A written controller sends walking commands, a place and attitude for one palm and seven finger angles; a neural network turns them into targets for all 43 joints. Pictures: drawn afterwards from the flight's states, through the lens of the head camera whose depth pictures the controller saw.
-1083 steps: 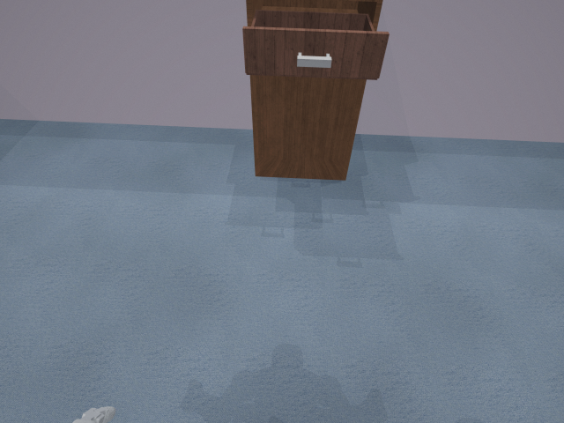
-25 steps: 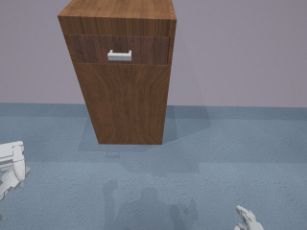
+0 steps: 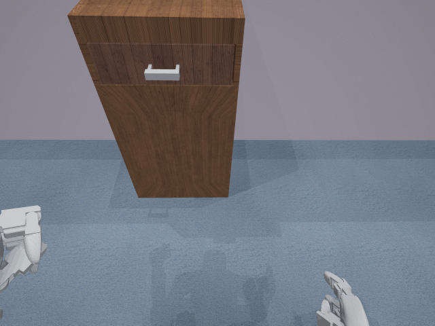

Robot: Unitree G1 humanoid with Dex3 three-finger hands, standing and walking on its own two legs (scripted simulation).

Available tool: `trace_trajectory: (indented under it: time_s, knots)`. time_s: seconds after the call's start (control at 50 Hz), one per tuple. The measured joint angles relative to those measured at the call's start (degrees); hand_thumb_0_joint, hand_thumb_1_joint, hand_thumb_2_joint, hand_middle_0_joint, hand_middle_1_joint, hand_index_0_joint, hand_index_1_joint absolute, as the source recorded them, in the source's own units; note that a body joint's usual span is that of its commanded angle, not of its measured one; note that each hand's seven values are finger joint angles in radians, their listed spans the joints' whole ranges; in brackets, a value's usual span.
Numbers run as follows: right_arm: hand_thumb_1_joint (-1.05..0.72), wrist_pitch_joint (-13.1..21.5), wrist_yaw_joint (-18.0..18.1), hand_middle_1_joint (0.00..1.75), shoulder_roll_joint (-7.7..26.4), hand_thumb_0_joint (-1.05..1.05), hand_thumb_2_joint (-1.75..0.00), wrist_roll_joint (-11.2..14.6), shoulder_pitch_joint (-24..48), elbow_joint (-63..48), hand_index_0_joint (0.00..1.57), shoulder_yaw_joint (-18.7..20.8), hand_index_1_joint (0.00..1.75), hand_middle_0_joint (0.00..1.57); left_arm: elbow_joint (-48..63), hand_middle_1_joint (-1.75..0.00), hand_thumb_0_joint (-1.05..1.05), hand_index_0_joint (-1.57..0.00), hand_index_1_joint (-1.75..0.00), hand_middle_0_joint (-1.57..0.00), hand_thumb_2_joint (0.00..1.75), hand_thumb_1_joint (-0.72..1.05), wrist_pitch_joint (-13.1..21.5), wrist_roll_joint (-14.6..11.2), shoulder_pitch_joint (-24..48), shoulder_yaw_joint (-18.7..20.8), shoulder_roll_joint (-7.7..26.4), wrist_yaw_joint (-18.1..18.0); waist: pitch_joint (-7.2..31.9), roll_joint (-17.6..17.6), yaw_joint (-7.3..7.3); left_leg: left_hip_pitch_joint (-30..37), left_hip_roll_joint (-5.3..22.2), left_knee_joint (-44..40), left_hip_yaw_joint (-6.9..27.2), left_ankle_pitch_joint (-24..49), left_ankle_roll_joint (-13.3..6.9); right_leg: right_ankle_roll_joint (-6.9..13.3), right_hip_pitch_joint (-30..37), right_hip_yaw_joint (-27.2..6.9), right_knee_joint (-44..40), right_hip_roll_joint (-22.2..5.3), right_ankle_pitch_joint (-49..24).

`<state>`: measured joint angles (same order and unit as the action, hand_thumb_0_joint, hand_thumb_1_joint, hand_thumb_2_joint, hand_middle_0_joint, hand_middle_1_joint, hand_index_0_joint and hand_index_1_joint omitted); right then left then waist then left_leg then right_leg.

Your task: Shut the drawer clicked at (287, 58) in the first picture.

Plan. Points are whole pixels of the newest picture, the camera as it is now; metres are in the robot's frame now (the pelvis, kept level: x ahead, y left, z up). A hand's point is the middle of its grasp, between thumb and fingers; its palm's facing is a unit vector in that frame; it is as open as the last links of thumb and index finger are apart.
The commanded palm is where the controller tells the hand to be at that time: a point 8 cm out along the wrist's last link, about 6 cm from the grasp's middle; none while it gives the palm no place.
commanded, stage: let the arm hang, fingers relaxed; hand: left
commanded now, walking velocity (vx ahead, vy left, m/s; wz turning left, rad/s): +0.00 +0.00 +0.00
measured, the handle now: (163, 71) +0.82 +0.23 +0.02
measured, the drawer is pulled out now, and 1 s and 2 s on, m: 0.00 0.00 0.00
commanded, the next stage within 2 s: look to check the result in 1.10 s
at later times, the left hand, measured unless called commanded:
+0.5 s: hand out of the picture -0.07 +0.22 -0.17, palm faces +0.06 -0.97 -0.24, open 4.4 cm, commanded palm none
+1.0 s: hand out of the picture +0.01 +0.18 -0.17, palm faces +0.04 -0.98 -0.20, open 7.3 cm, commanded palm none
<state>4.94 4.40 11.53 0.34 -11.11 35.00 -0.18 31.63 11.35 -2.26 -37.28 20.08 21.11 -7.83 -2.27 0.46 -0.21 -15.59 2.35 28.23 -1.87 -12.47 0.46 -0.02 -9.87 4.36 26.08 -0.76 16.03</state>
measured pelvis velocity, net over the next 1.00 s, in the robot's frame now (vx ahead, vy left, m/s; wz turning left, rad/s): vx -0.02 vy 0.00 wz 0.03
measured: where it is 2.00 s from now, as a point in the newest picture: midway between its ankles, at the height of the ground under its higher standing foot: outside the picture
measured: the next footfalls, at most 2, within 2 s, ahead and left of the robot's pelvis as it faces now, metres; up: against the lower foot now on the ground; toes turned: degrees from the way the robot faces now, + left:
none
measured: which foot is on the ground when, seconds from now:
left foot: down 0.00-1.00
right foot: down 0.00-1.00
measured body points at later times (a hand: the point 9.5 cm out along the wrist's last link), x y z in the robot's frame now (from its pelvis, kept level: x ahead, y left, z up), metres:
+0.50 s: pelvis -0.03 +0.01 +0.00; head +0.00 +0.02 +0.45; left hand -0.07 +0.27 -0.16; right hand -0.01 -0.23 -0.15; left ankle +0.03 +0.12 -0.74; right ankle -0.02 -0.11 -0.74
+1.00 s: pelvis -0.02 +0.00 +0.00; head -0.01 -0.01 +0.45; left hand +0.00 +0.23 -0.15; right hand +0.00 -0.23 -0.16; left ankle +0.03 +0.12 -0.74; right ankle -0.02 -0.12 -0.74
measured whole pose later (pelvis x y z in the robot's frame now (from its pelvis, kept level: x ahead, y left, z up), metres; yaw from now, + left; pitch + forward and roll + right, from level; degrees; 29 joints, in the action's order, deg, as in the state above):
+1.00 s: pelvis -0.02 +0.00 +0.00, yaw +1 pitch -2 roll +0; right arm -0.6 1.1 9.9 -1.1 -13.9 64.7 1.1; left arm -64.7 0.3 0.8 -12.6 0.7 9.5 -1.0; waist -2.5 0.7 0.6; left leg -14.0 1.2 24.9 -0.7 -9.3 0.5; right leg 0.3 -9.0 5.6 25.4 -1.7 14.9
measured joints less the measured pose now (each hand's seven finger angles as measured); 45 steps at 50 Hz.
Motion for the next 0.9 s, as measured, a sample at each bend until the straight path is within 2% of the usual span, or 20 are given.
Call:
trace_trajectory:
  time_s: [0.02, 0.04, 0.08, 0.14, 0.18, 0.24, 0.28, 0.32, 0.36, 0.5, 0.7, 0.9]
  knots:
    - [-0.90, 1.3, -1.1, 0.30, 0.7, 0.01, -0.90, 0.0, 0.0, 1.3, 0.20, 0.4, 0.30, 0.20, -3.1, -1.60, 0.01, -1.41, -1.60, -1.41, 0.89, 0.89, 1.0, 1.0, 1.8, -1.1, 0.5, 0.9, 0.5, 0.4, -0.16, -1.1, -0.1, 0.9, 0.3, 0.0, -0.1, 0.0, -1.0, 0.3, 0.8, -0.1, 0.0]
    - [-0.90, 1.6, -2.5, 0.30, 2.1, 0.01, -0.90, 0.2, 0.3, 2.9, 0.20, 0.8, 0.30, 0.20, -8.7, -1.60, 0.01, -1.40, -1.60, -1.40, 0.89, 0.89, 0.4, 1.9, 5.1, -3.4, 1.2, 2.5, 1.1, 1.2, -0.52, -2.5, -0.4, 2.2, 0.6, -0.3, -0.3, -0.1, -2.2, 0.6, 2.3, -0.5, 0.5]
    - [-0.90, 0.0, -4.3, 0.30, 4.7, 0.01, -0.90, 0.1, 1.6, 6.1, 0.20, 1.4, 0.30, 0.20, -23.0, -1.58, 0.00, -1.39, -1.59, -1.39, 0.89, 0.89, -4.0, 3.1, 11.9, -8.4, 0.7, 5.1, 2.1, 3.0, -0.71, -4.6, -0.9, 4.8, 0.8, -1.2, -0.7, -0.5, -4.2, 0.8, 5.3, -1.1, 1.9]
    - [-0.90, -2.6, -5.1, 0.30, 6.4, 0.01, -0.90, -0.6, 3.1, 9.3, 0.20, 1.6, 0.30, 0.20, -44.8, -1.54, 0.00, -1.35, -1.54, -1.34, 0.89, 0.90, -10.6, 4.2, 18.5, -13.8, -2.3, 7.1, 2.7, 4.4, 0.48, -6.3, -1.4, 7.5, 0.8, -2.3, -1.2, -0.9, -6.2, 0.7, 8.5, -1.8, 3.2]
    - [-0.90, -3.7, -5.2, 0.30, 6.0, 0.01, -0.90, -1.1, 2.9, 10.5, 0.20, 1.4, 0.30, 0.20, -55.8, -1.49, 0.00, -1.29, -1.50, -1.29, 0.89, 0.90, -13.0, 4.6, 20.5, -16.2, -4.1, 7.6, 2.1, 3.3, 1.40, -6.3, -1.7, 7.9, 0.7, -2.3, -1.2, -0.8, -6.5, 0.6, 9.7, -2.1, 3.7]
    - [-0.90, -5.0, -5.1, 0.30, 4.4, 0.01, -0.90, -1.6, 1.1, 12.5, 0.20, 0.9, 0.30, 0.20, -67.2, -1.40, 0.01, -1.20, -1.40, -1.20, 0.89, 0.90, -14.4, 4.3, 21.3, -18.9, -6.7, 7.8, 0.5, 0.2, 2.09, -5.5, -2.0, 7.6, 0.8, -1.9, -1.1, -0.6, -6.0, 0.7, 10.1, -2.4, 3.8]
    - [-0.90, -5.6, -5.0, 0.30, 3.2, 0.01, -0.90, -1.8, -0.3, 14.3, 0.20, 0.4, 0.30, 0.20, -73.1, -1.33, 0.01, -1.13, -1.33, -1.13, 0.89, 0.91, -14.8, 4.0, 21.2, -20.2, -8.4, 7.8, -0.5, -1.5, 1.99, -5.0, -1.9, 6.8, 1.2, -1.3, -1.0, -0.7, -5.1, 1.2, 9.0, -2.2, 3.2]
    - [-0.90, -6.2, -4.9, 0.30, 2.0, 0.01, -0.90, -1.9, -1.8, 16.5, 0.20, 0.0, 0.30, 0.20, -77.9, -1.28, 0.01, -1.06, -1.26, -1.06, 0.89, 0.90, -14.7, 4.6, 21.0, -19.9, -8.6, 6.4, -1.3, -2.5, 1.48, -4.6, -1.6, 5.8, 1.8, -0.6, -0.9, -0.5, -4.2, 1.8, 7.1, -1.7, 2.1]
    - [-0.90, -6.6, -4.6, 0.30, 0.9, 0.01, -0.90, -1.8, -3.1, 18.6, 0.20, -0.1, 0.30, 0.20, -81.5, -1.21, 0.01, -0.99, -1.18, -0.99, 0.89, 0.90, -14.3, 3.5, 20.6, -18.9, -8.0, 6.3, -1.9, -2.8, 0.75, -4.4, -1.4, 4.5, 2.4, 0.3, -0.7, -0.3, -3.4, 2.3, 5.1, -1.3, 0.9]
    - [-0.90, -7.4, -4.0, 0.30, -0.7, 0.01, -0.90, -1.5, -5.1, 23.7, 0.20, 0.5, 0.30, 0.20, -91.0, -0.90, 0.01, -0.72, -0.89, -0.72, 0.89, 0.90, -13.4, 3.2, 17.8, -18.9, -7.0, 7.3, -2.0, -0.2, -0.49, -2.8, -1.6, 0.7, 2.5, 2.6, -1.0, -0.1, -1.6, 2.6, 0.8, -1.3, -1.6]
    - [-0.90, -6.4, -3.7, 0.30, -1.2, 0.01, -0.90, -1.2, -3.8, 27.2, 0.20, 1.2, 0.30, 0.20, -96.7, -0.48, 0.00, -0.35, -0.48, -0.35, 0.89, 0.91, -12.4, 3.2, 18.0, -18.8, -7.9, 7.0, -0.8, 1.9, -0.42, -0.3, -2.1, -2.3, 1.2, 3.7, -1.1, -0.4, -0.7, 1.3, 0.2, -1.9, -1.8]
    - [-0.90, -5.8, -3.5, 0.30, -1.4, 0.01, -0.90, -1.3, -2.6, 29.1, 0.20, 1.4, 0.30, 0.20, -96.6, -0.32, 0.00, -0.22, -0.33, -0.22, 0.89, 0.91, -11.4, 3.1, 22.9, -19.2, -10.4, 6.8, -0.1, 0.8, 0.37, 1.1, -1.6, -3.2, 1.0, 3.5, -0.4, 0.0, 0.3, 1.1, -0.1, -1.4, -1.3]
